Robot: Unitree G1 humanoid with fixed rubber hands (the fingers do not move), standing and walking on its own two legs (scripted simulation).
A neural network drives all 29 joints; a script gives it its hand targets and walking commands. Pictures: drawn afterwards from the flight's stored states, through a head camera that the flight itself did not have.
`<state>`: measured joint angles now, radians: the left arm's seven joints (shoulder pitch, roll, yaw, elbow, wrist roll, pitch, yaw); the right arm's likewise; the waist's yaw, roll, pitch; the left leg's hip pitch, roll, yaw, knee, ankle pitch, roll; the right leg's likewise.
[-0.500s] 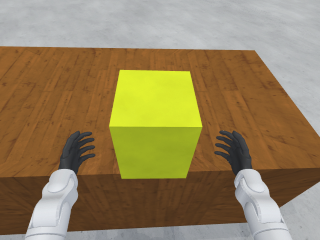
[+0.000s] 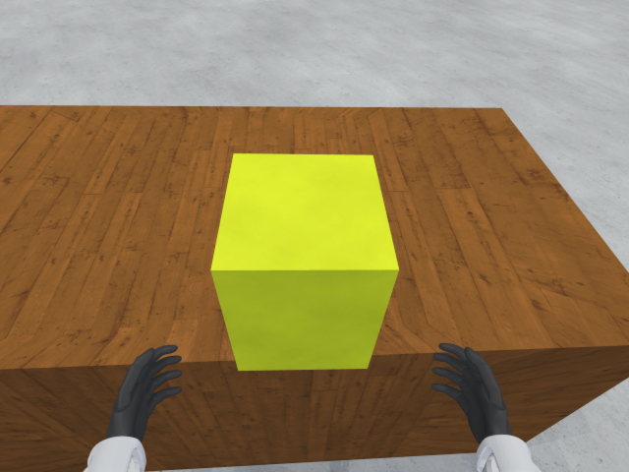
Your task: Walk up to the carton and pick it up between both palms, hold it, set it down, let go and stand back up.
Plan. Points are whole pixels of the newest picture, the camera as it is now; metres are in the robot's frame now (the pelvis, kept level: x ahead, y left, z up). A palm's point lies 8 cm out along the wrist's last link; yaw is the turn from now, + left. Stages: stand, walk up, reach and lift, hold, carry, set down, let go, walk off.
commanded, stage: set down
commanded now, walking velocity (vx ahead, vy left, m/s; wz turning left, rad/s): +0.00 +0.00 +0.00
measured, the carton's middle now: (303, 266) +0.40 +0.05 +0.03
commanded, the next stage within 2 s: let go in 1.12 s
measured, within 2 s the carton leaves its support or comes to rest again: neither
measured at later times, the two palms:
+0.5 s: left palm (137, 446) +0.17 +0.24 -0.05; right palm (490, 456) +0.18 -0.20 -0.04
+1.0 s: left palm (142, 469) +0.15 +0.24 -0.09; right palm out of the picture +0.15 -0.22 -0.08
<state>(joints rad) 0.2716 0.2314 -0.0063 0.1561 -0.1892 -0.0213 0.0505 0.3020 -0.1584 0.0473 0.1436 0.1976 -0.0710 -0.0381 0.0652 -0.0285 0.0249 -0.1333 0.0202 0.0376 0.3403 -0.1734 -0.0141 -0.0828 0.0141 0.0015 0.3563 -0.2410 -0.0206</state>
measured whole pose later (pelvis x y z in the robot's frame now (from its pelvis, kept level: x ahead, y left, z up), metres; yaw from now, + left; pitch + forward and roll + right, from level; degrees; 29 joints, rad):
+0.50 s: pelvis +0.01 +0.01 +0.00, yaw -1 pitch -3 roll +0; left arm 0.29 0.21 0.00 0.31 -0.07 0.04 0.04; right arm 0.29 -0.17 0.03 0.40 0.11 -0.13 0.01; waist 0.05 -0.03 0.05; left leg -0.10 0.02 0.05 0.34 -0.19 -0.01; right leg -0.04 0.02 0.02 0.33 -0.24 -0.01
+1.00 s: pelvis +0.01 +0.01 +0.00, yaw -1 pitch -4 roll +0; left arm 0.22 0.21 0.01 0.53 -0.01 0.11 0.01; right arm 0.19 -0.18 -0.02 0.73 0.01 -0.18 0.02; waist 0.02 -0.03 0.07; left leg -0.10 0.02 0.04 0.38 -0.21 -0.01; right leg -0.04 0.02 0.01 0.37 -0.26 -0.01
